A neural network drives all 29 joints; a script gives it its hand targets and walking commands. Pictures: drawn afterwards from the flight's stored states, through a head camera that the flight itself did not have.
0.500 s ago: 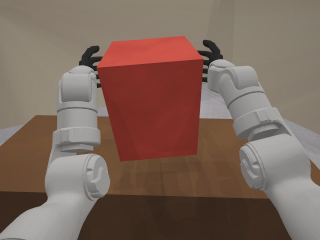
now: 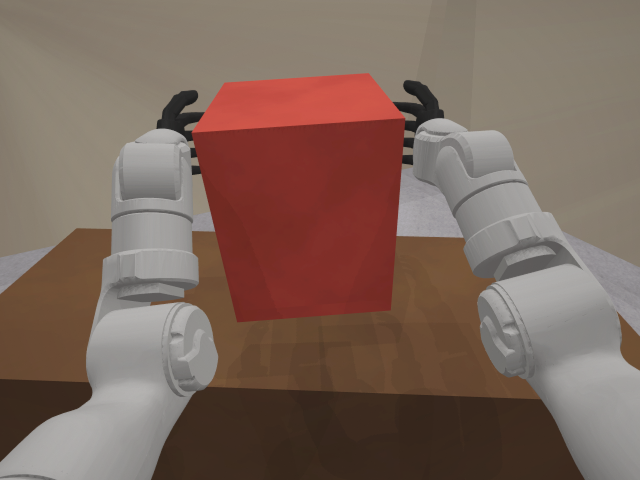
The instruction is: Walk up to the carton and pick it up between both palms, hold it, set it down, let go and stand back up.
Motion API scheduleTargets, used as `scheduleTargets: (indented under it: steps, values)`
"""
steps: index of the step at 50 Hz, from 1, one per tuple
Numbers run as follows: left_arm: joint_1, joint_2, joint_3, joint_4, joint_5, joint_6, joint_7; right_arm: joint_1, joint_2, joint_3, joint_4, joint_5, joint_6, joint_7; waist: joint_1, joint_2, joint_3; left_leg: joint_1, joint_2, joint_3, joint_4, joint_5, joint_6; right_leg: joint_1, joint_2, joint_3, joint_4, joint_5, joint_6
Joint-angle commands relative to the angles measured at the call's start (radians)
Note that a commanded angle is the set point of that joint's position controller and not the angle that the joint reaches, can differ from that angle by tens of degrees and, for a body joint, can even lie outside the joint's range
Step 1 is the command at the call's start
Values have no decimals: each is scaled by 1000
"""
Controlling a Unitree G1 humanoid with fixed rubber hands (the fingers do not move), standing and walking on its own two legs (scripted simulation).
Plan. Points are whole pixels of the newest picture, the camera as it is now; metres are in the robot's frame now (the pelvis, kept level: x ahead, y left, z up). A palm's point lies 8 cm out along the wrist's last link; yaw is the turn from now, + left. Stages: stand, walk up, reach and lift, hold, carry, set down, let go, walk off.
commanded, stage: hold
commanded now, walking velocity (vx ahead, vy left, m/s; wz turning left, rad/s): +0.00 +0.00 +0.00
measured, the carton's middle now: (305, 193) +0.41 +0.01 +0.26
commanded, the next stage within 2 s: none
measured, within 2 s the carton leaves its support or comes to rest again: neither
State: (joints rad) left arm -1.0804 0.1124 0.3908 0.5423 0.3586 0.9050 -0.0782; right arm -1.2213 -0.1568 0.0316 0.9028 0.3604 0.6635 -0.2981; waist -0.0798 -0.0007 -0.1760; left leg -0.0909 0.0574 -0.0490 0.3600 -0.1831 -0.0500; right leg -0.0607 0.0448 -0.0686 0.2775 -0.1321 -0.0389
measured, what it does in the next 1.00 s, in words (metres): stands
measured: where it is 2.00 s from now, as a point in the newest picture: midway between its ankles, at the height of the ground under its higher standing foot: outside the picture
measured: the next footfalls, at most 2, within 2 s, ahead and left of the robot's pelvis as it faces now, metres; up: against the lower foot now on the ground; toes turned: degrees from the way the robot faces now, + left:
none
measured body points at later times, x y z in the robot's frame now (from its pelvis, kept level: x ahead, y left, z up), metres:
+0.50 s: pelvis +0.00 +0.00 +0.00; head -0.10 +0.01 +0.44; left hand +0.38 +0.16 +0.33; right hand +0.38 -0.14 +0.34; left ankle +0.02 +0.15 -0.75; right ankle +0.02 -0.09 -0.75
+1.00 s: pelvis +0.00 +0.00 +0.00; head -0.11 +0.02 +0.44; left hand +0.38 +0.16 +0.33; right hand +0.38 -0.13 +0.34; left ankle +0.02 +0.15 -0.75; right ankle +0.02 -0.09 -0.75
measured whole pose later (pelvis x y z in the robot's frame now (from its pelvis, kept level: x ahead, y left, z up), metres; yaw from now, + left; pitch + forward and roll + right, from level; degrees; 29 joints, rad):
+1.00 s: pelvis +0.00 +0.00 +0.00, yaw +0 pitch -6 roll -1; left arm -1.07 0.10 0.39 0.51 0.35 0.91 -0.07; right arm -1.21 -0.16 0.04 0.88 0.37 0.66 -0.30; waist -0.08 0.01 -0.17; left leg -0.08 0.05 -0.04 0.36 -0.19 -0.04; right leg -0.05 0.04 -0.06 0.28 -0.14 -0.03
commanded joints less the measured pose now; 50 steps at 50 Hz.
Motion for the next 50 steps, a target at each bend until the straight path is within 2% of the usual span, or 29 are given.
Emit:
scheduleTargets:
  steps: [1, 6, 8, 10, 13, 16, 19, 20, 21, 23, 25, 26, 27, 29, 30, 31, 33, 34, 35, 36, 38, 39, 41, 43, 44, 45, 47, 49, 50]
  values:
    - [-716, -521, -281, -135, -245, -91, -157, -715, 531, 91, -323, 160, -57, 152, -24, 54, -275, -19, -93, 21, -34, 174, 4, 147, 29, 73, -17, 117, 62]
    - [-697, -507, -273, -161, -219, -75, -158, -711, 536, 110, -324, 172, -47, 157, 6, 62, -268, -44, -92, 31, -42, 202, -1, 186, 38, 74, 3, 130, 55]
    - [-708, -509, -272, -143, -238, -77, -156, -723, 542, 101, -330, 165, -55, 160, 3, 56, -259, -47, -92, 33, -49, 166, 3, 159, 34, 69, -4, 90, 60]
    - [-714, -534, -295, -153, -244, -80, -157, -705, 526, 82, -317, 160, -54, 160, -17, 77, -254, -42, -88, 28, -52, 158, -7, 161, 35, 70, -6, 90, 58]
    - [-701, -553, -317, -166, -257, -85, -149, -720, 540, 102, -349, 169, -59, 165, -16, 65, -284, -31, -85, 23, -51, 178, -5, 157, 46, 68, -3, 105, 55]
    - [-672, -506, -236, -70, -206, -74, -160, -707, 526, 75, -266, 137, -47, 172, 12, 20, -192, -67, -74, 27, -76, 117, 11, 140, 39, 75, -15, 54, 51]
    - [-698, -512, -249, -84, -219, -77, -167, -725, 520, 70, -282, 140, -48, 168, 3, 43, -248, -66, -84, 31, -67, 118, 6, 161, 33, 79, -11, 62, 54]
    - [-692, -517, -245, -76, -231, -82, -163, -751, 535, 87, -313, 151, -56, 165, 15, 36, -259, -58, -87, 36, -63, 142, 10, 162, 33, 76, -11, 79, 58]
    - [-696, -514, -249, -103, -244, -86, -159, -741, 547, 86, -321, 157, -54, 165, 14, 16, -266, -44, -86, 29, -51, 152, 13, 157, 32, 84, -18, 100, 61]
    - [-703, -520, -265, -120, -245, -89, -155, -719, 540, 98, -315, 167, -58, 164, 0, 41, -287, -23, -93, 29, -38, 192, 4, 149, 36, 77, -9, 129, 63]
    - [-707, -503, -238, -92, -228, -90, -158, -716, 538, 75, -285, 146, -58, 162, 3, 32, -249, -29, -91, 29, -46, 156, 14, 125, 25, 81, -25, 102, 65]
    - [-694, -499, -241, -113, -229, -93, -159, -719, 565, 103, -307, 151, -56, 160, 16, 11, -253, -25, -98, 35, -37, 178, 18, 145, 21, 82, -21, 144, 73]
    - [-685, -506, -266, -135, -242, -90, -161, -702, 541, 89, -321, 159, -60, 155, -7, 36, -297, -14, -94, 33, -31, 194, 11, 159, 28, 79, -12, 148, 66]
    - [-687, -506, -269, -137, -234, -85, -158, -718, 539, 107, -334, 159, -61, 154, 0, 42, -294, -15, -91, 28, -31, 198, 7, 169, 28, 78, -9, 160, 61]
    - [-713, -512, -282, -118, -235, -83, -163, -696, 518, 77, -284, 153, -50, 151, -29, 54, -250, -21, -95, 30, -38, 167, 1, 134, 29, 73, -14, 130, 62]
    - [-701, -515, -269, -129, -233, -85, -165, -704, 546, 87, -299, 149, -55, 154, -3, 52, -246, -24, -89, 32, -38, 176, 4, 151, 22, 80, -15, 129, 62]
    - [-710, -512, -274, -120, -250, -87, -164, -719, 536, 74, -309, 149, -54, 154, -12, 42, -265, -35, -89, 30, -45, 146, 13, 139, 26, 83, -17, 95, 60]
    - [-697, -527, -278, -129, -248, -86, -163, -728, 543, 83, -333, 145, -63, 153, -17, 32, -283, -41, -87, 25, -44, 160, 10, 168, 34, 71, -7, 115, 61]
    - [-707, -523, -284, -153, -251, -86, -160, -717, 552, 106, -341, 168, -63, 153, -3, 54, -290, -24, -90, 30, -34, 194, 5, 175, 32, 74, -2, 140, 60]
    - [-673, -517, -273, -143, -248, -85, -158, -711, 544, 120, -366, 180, -60, 149, -5, 33, -301, -7, -96, 30, -27, 228, 6, 179, 31, 78, -5, 183, 69]
    - [-680, -520, -285, -161, -241, -81, -156, -689, 536, 111, -340, 178, -53, 149, -13, 57, -300, -9, -92, 24, -25, 223, 0, 178, 32, 81, -3, 183, 61]
    - [-675, -505, -257, -149, -231, -79, -156, -687, 545, 112, -338, 164, -48, 151, -1, 32, -268, -16, -99, 29, -25, 205, 7, 167, 25, 81, -10, 172, 67]
    - [-693, -499, -245, -131, -223, -79, -164, -721, 551, 106, -326, 167, -52, 152, 13, 35, -265, -16, -95, 33, -36, 176, 18, 153, 23, 79, -20, 114, 67]
    - [-689, -503, -254, -131, -213, -78, -158, -726, 559, 111, -338, 165, -57, 160, 15, 19, -250, -37, -94, 33, -45, 164, 16, 157, 36, 70, -11, 106, 64]
    - [-684, -515, -267, -141, -225, -75, -158, -720, 545, 115, -340, 167, -57, 158, 12, 47, -272, -34, -88, 31, -44, 191, 5, 179, 41, 73, 3, 137, 55]
    - [-690, -520, -280, -136, -246, -80, -155, -739, 540, 109, -363, 166, -60, 156, 1, 38, -277, -30, -89, 33, -41, 184, 3, 168, 43, 69, -3, 119, 59]
    - [-677, -524, -277, -111, -247, -78, -159, -710, 526, 82, -330, 153, -54, 156, -15, 43, -254, -29, -83, 31, -48, 183, -1, 156, 39, 72, -8, 129, 58]
    - [-670, -523, -287, -152, -243, -77, -164, -666, 527, 94, -316, 159, -52, 154, -18, 54, -250, -21, -85, 33, -40, 202, -7, 165, 36, 77, -3, 149, 58]
    - [-684, -513, -266, -141, -225, -75, -167, -701, 544, 97, -317, 162, -50, 157, 4, 45, -252, -41, -87, 32, -49, 182, 4, 182, 37, 75, -2, 123, 56]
